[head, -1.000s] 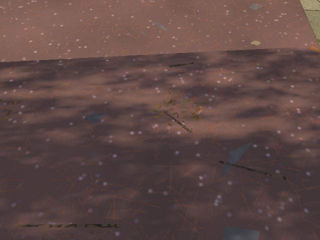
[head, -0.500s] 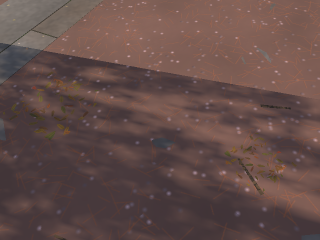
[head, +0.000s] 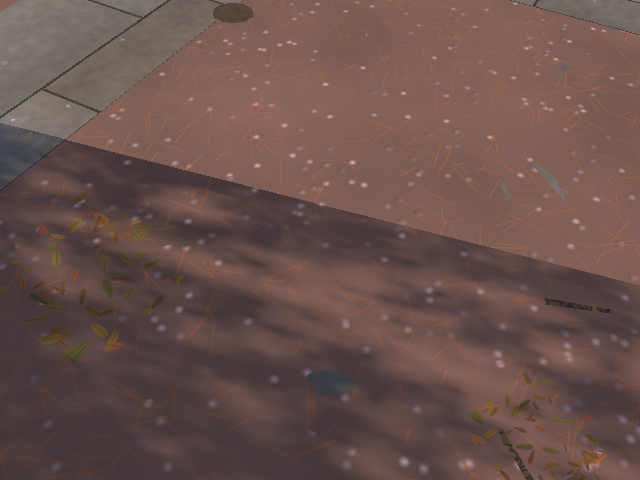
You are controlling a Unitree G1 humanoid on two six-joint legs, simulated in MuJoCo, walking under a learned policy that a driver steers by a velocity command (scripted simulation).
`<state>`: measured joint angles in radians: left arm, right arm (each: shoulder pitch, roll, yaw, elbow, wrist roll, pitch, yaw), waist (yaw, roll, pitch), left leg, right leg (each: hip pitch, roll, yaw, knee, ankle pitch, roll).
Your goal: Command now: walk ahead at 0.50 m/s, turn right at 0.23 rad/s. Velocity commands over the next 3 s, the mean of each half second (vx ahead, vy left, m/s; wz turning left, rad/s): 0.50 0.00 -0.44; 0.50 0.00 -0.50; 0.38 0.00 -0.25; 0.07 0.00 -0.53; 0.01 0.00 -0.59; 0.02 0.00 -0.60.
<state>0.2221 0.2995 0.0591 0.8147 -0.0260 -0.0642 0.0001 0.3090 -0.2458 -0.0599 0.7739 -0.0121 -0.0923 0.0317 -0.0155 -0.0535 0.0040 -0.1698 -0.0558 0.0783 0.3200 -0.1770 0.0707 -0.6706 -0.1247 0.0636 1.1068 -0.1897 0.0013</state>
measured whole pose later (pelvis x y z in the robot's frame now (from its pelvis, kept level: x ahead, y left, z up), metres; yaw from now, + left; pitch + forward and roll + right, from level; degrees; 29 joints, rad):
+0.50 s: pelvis +0.27 -0.09 -0.01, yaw -16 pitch +2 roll +0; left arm 0.26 0.28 0.07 0.70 -0.01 -0.06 -0.03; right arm 0.18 -0.28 -0.05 0.75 0.00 -0.11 0.00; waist 0.01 0.01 0.04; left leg -0.52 0.07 -0.06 1.18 -0.34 0.00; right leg -0.32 0.11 0.01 0.45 -0.16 -0.11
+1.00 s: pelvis +0.54 -0.12 +0.00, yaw -31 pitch +2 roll +1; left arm 0.27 0.29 0.06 0.68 -0.02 -0.04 0.00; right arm 0.27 -0.26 -0.06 0.77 -0.01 -0.11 0.02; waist -0.03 -0.05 0.00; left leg -0.26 -0.04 0.01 0.41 -0.18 0.04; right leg -0.52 -0.01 0.07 1.13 -0.34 -0.02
